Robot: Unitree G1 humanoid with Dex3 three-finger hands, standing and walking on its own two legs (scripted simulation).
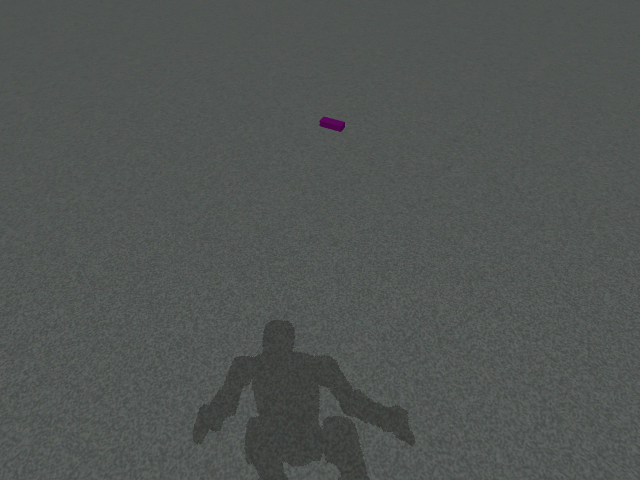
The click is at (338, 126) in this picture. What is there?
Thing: flat box
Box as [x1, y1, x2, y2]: [320, 117, 344, 131]
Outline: 320,120 320,125 339,131 344,127 344,122 327,117 323,117
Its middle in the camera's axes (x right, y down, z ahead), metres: +0.06 -0.69 +2.31
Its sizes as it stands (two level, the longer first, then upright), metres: 0.141 0.055 0.036
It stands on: the floor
